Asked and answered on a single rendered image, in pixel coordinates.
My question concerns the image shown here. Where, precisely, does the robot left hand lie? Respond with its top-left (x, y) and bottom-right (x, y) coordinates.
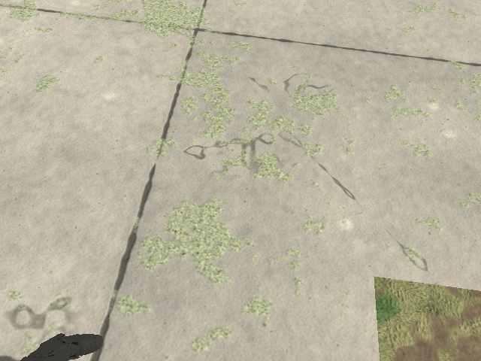
top-left (20, 333), bottom-right (103, 361)

